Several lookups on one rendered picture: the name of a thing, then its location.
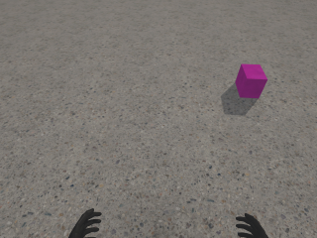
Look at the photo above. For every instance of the carton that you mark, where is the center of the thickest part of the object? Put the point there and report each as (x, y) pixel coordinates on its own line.
(250, 80)

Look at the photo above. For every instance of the left robot hand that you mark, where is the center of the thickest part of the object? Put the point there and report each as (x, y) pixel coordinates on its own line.
(80, 230)

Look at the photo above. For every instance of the right robot hand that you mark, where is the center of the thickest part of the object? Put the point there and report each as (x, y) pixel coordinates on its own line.
(255, 228)

